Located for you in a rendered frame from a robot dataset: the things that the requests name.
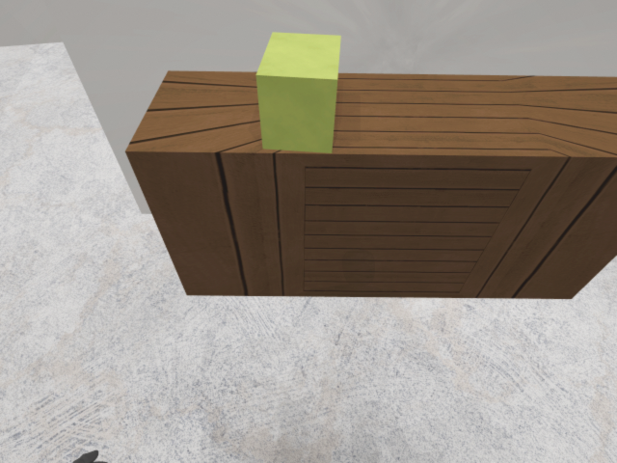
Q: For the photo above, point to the pedestal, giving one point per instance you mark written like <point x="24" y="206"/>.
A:
<point x="438" y="186"/>

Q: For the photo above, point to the carton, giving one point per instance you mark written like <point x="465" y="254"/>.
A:
<point x="296" y="88"/>

